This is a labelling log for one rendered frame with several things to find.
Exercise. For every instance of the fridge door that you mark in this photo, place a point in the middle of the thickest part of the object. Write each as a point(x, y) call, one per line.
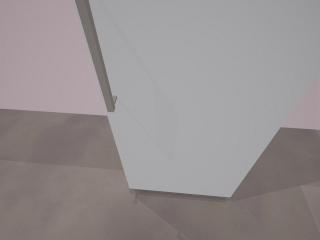
point(202, 86)

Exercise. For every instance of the handle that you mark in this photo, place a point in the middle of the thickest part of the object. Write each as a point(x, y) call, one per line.
point(86, 17)

